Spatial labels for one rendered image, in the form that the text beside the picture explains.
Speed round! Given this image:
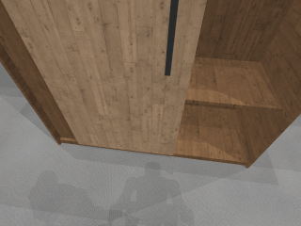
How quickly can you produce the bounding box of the wardrobe door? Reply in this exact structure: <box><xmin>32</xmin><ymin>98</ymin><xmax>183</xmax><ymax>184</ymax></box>
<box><xmin>1</xmin><ymin>0</ymin><xmax>207</xmax><ymax>155</ymax></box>
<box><xmin>0</xmin><ymin>0</ymin><xmax>75</xmax><ymax>139</ymax></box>

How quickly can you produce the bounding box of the handle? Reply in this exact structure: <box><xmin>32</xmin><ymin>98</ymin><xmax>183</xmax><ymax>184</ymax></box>
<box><xmin>165</xmin><ymin>0</ymin><xmax>179</xmax><ymax>76</ymax></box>

